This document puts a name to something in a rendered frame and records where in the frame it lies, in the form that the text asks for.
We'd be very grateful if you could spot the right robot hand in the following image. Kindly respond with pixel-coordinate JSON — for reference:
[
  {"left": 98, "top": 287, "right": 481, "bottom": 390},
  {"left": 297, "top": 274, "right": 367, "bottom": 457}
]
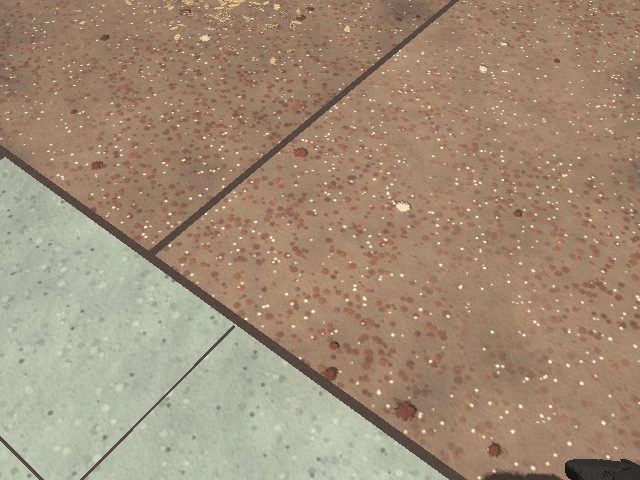
[{"left": 565, "top": 459, "right": 640, "bottom": 480}]

